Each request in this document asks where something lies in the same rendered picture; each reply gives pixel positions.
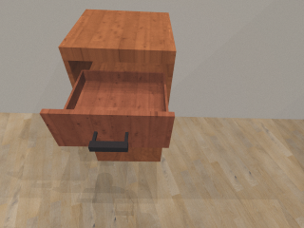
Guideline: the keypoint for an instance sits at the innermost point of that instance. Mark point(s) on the cabinet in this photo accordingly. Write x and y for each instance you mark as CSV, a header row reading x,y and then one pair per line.
x,y
121,40

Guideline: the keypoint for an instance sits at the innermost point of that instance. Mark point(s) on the handle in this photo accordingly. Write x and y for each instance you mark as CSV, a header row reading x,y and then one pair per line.
x,y
108,146

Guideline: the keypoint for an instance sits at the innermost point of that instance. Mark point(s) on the drawer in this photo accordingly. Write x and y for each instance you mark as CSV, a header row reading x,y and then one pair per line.
x,y
112,102

